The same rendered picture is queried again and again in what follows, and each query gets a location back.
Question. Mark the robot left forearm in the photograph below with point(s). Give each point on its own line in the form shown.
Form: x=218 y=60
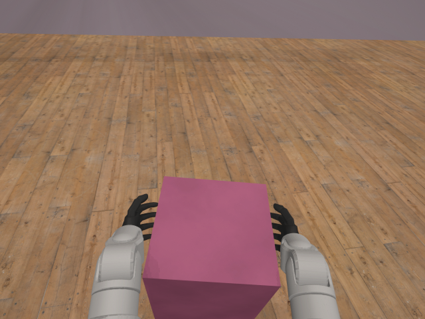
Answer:
x=117 y=278

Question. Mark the right robot hand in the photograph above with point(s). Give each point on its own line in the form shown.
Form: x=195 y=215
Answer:
x=287 y=225

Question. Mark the carton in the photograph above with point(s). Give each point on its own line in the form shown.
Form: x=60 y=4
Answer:
x=212 y=253

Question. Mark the left robot hand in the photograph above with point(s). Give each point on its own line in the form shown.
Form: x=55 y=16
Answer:
x=134 y=216

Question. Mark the robot right forearm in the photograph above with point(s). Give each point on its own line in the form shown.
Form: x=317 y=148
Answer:
x=310 y=287

